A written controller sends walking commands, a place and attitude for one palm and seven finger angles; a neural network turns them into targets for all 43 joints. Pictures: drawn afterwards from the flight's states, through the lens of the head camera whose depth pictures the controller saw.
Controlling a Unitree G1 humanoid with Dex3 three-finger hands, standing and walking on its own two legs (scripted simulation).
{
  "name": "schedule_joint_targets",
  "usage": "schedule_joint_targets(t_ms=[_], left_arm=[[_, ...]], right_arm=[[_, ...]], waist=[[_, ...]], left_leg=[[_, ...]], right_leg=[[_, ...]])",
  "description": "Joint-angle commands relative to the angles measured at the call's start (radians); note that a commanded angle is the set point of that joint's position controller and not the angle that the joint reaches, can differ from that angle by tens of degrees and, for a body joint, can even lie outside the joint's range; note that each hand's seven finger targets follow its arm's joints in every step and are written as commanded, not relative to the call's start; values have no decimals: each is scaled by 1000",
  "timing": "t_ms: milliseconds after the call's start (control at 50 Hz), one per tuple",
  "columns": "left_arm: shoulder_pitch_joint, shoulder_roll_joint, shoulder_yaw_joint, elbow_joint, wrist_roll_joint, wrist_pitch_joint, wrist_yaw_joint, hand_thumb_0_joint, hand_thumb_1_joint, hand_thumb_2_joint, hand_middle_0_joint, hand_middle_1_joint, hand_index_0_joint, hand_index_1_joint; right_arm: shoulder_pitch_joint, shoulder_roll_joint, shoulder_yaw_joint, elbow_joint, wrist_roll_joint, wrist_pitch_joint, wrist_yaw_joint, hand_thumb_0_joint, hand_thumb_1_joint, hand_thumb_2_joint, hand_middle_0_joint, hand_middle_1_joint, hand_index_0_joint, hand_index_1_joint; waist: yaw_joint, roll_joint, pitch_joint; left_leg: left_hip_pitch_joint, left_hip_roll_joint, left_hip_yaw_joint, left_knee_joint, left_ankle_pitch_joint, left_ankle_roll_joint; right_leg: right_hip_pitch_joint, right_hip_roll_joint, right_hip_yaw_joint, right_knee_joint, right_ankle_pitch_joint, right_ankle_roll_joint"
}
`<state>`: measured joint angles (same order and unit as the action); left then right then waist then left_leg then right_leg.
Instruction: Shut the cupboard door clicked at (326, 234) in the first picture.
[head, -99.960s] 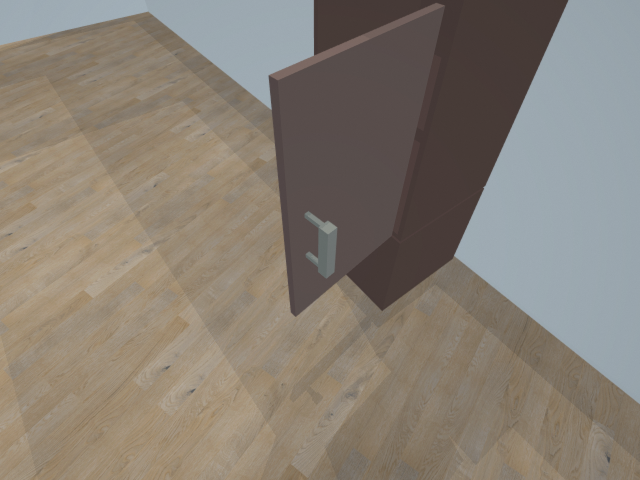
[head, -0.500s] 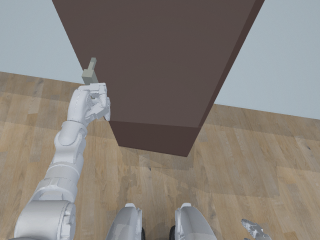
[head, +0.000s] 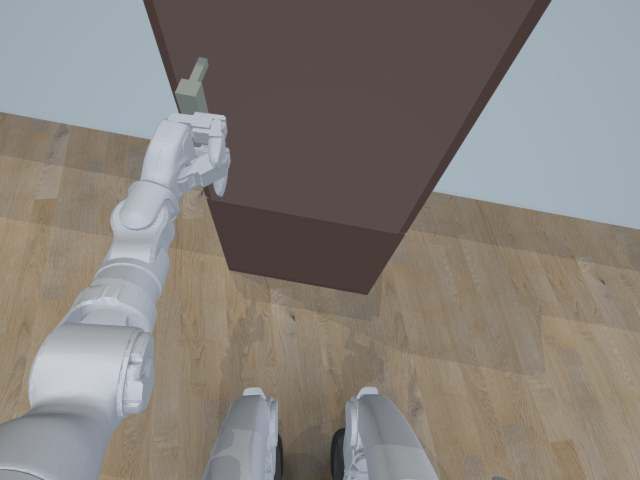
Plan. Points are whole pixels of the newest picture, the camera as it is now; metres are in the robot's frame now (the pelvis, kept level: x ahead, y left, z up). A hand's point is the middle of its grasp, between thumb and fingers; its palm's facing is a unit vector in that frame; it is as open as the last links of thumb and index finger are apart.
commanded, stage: pull the fist back off the door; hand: left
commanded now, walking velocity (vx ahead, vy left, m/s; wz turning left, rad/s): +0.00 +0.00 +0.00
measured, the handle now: (204, 116) +0.56 +0.14 +0.05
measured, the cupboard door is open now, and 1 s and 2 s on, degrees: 0 0 0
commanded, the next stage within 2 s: draw the hand back to the body in 0.98 s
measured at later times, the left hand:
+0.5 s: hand (263, 160) +0.49 +0.06 +0.05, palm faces -0.07 -1.00 -0.01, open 3.1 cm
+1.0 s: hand (243, 224) +0.40 +0.08 +0.05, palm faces -0.08 -1.00 -0.02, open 3.1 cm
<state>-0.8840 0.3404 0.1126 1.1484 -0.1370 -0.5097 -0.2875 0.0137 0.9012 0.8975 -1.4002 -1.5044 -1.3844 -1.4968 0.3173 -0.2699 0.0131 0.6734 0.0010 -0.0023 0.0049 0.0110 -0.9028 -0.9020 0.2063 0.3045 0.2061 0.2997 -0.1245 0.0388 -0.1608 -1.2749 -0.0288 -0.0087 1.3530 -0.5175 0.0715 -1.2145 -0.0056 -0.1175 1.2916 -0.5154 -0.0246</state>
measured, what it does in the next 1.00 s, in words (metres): shifts its weight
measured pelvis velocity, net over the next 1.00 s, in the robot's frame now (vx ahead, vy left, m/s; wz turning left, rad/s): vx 0.04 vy -0.03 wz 0.00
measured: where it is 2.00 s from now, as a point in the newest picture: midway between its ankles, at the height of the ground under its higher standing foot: outside the picture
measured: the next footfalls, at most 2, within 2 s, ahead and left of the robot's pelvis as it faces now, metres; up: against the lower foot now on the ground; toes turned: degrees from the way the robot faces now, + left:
none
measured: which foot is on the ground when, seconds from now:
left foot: down 0.00-1.00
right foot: down 0.00-1.00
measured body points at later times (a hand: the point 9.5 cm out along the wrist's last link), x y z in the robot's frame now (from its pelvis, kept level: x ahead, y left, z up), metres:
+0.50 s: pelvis -0.01 -0.01 +0.00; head +0.11 +0.00 +0.43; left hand +0.49 +0.12 +0.06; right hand +0.01 -0.27 -0.12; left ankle +0.05 +0.07 -0.60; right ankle +0.05 -0.12 -0.60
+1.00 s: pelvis +0.04 -0.03 +0.03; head +0.14 -0.03 +0.47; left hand +0.40 +0.14 +0.06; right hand +0.20 -0.29 -0.08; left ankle +0.06 +0.07 -0.60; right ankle +0.05 -0.12 -0.60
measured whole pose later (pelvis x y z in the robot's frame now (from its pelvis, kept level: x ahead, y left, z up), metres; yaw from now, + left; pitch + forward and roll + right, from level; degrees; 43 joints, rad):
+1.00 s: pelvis +0.04 -0.03 +0.03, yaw +0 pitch +22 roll -1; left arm -0.27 0.15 0.04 0.60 -0.12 -0.56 -0.09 0.01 0.90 0.90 -1.31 -1.50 -1.30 -1.50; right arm 0.19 -0.26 -0.03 0.56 0.00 0.01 0.03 0.01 -0.90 -0.90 0.20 0.30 0.20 0.30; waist -0.04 0.01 -0.17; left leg -1.05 -0.01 0.01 1.22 -0.55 0.03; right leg -1.03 0.02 -0.09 1.20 -0.56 -0.06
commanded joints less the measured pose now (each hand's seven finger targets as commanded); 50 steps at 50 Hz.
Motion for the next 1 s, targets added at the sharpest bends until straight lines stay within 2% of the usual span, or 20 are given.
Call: schedule_joint_targets(t_ms=[0,40,80,100,120,160,200,240,300,320,360,420,460,540,640,700,740,800,900,980], left_arm=[[-727,-35,-110,-202,53,-14,12,0,900,900,-1300,-1500,-1300,-1500],[-778,-69,-142,-206,59,-14,18,0,900,900,-1300,-1500,-1300,-1500],[-798,-51,-137,-206,62,-5,27,0,900,900,-1300,-1500,-1300,-1500],[-781,-56,48,-197,-37,5,189,0,900,900,-1300,-1500,-1300,-1500],[-731,-100,11,-157,-10,7,272,0,900,900,-1300,-1500,-1300,-1500],[-721,-144,-7,-135,18,12,357,0,900,900,-1300,-1500,-1300,-1500],[-738,-98,-16,-148,74,-5,394,0,900,900,-1300,-1500,-1300,-1500],[-744,-23,-13,-169,141,-45,391,0,900,900,-1300,-1500,-1300,-1500],[-670,-18,-53,-152,194,-83,355,0,900,900,-1300,-1500,-1300,-1500],[-665,-17,-52,-154,190,-94,341,0,900,900,-1300,-1500,-1300,-1500],[-571,20,18,-135,131,-83,317,0,900,900,-1300,-1500,-1300,-1500],[-464,77,125,-102,54,-53,306,0,900,900,-1300,-1500,-1300,-1500],[-396,88,149,-139,53,-66,310,0,900,900,-1300,-1500,-1300,-1500],[-209,124,191,-285,80,-144,310,0,900,900,-1300,-1500,-1300,-1500],[63,7,112,-461,47,-130,270,0,900,900,-1300,-1500,-1300,-1500],[166,-74,29,-620,11,-98,238,0,900,900,-1300,-1500,-1300,-1500],[236,-83,13,-702,-10,-91,224,0,900,900,-1300,-1500,-1300,-1500],[272,-102,-28,-745,-11,-100,213,0,900,900,-1300,-1500,-1300,-1500],[314,-113,-60,-758,6,-122,200,0,900,900,-1300,-1500,-1300,-1500],[291,-88,-42,-769,12,-110,198,0,900,900,-1300,-1500,-1300,-1500]], right_arm=[[140,-205,-72,-36,-7,-38,-16,0,-900,-900,200,300,200,300],[137,-208,-70,-25,-9,-48,-19,0,-900,-900,200,300,200,300],[140,-213,-68,-20,-12,-56,-19,0,-900,-900,200,300,200,300],[122,-205,-67,-35,-32,-63,-25,0,-900,-900,200,300,200,300],[116,-197,-63,-31,-38,-70,-15,0,-900,-900,200,300,200,300],[119,-190,-62,-28,-50,-70,6,0,-900,-900,200,300,200,300],[133,-191,-64,-25,-57,-65,21,0,-900,-900,200,300,200,300],[149,-195,-68,-27,-64,-64,34,0,-900,-900,200,300,200,300],[147,-189,-67,-34,-63,-56,50,0,-900,-900,200,300,200,300],[147,-192,-68,-38,-61,-55,50,0,-900,-900,200,300,200,300],[123,-194,-64,-61,-48,-49,46,0,-900,-900,200,300,200,300],[110,-184,-52,-94,-35,-43,37,0,-900,-900,200,300,200,300],[106,-169,-51,-109,-32,-39,40,0,-900,-900,200,300,200,300],[109,-147,-58,-141,-35,-24,51,0,-900,-900,200,300,200,300],[106,-131,-82,-174,-16,3,58,0,-900,-900,200,300,200,300],[94,-119,-88,-190,0,8,53,0,-900,-900,200,300,200,300],[82,-114,-91,-189,4,3,43,0,-900,-900,200,300,200,300],[52,-105,-86,-181,4,-2,28,0,-900,-900,200,300,200,300],[-3,-96,-81,-176,-4,-11,19,0,-900,-900,200,300,200,300],[-31,-100,-82,-181,-7,-9,15,0,-900,-900,200,300,200,300]], waist=[[-194,148,-398],[-209,179,-399],[-208,191,-411],[-146,166,-420],[-157,174,-423],[-167,147,-391],[-172,130,-423],[-159,143,-488],[-143,153,-448],[-148,143,-440],[-104,103,-436],[-66,20,-419],[-43,2,-411],[20,2,-506],[33,-80,-518],[36,-69,-507],[39,-58,-492],[23,-97,-393],[33,-32,-352],[45,3,-401]], left_leg=[[571,64,-266,-248,-86,-56],[599,73,-296,-259,-123,-61],[600,70,-302,-263,-150,-63],[543,58,-304,-292,-179,-81],[554,65,-313,-298,-208,-86],[525,63,-305,-299,-232,-87],[491,48,-259,-277,-204,-73],[500,44,-243,-262,-161,-70],[479,40,-221,-268,-168,-67],[490,45,-230,-276,-169,-66],[443,39,-204,-287,-177,-65],[317,22,-132,-272,-141,-49],[276,18,-91,-260,-88,-44],[317,24,-48,-237,115,-43],[353,21,-7,-247,261,-39],[412,20,3,-266,313,-38],[448,21,5,-264,363,-37],[414,20,3,-260,317,-33],[431,17,-6,-237,311,-39],[471,16,-18,-219,358,-45]], right_leg=[[-181,21,64,-140,39,-19],[-231,16,61,-127,33,-18],[-233,16,58,-125,25,-21],[-201,12,51,-107,20,-17],[-216,16,45,-107,7,-8],[-198,11,45,-119,12,-4],[-133,13,57,-142,15,-5],[-100,14,65,-140,13,-10],[-70,18,73,-156,-5,-19],[-74,20,71,-155,-4,-20],[8,26,82,-174,-24,-22],[141,33,110,-209,-52,-16],[199,33,122,-224,-44,-12],[313,40,132,-203,115,-13],[463,39,145,-229,337,2],[507,34,141,-251,420,7],[515,30,141,-255,483,10],[494,22,151,-270,462,16],[428,15,148,-245,426,6],[407,16,139,-213,443,0]])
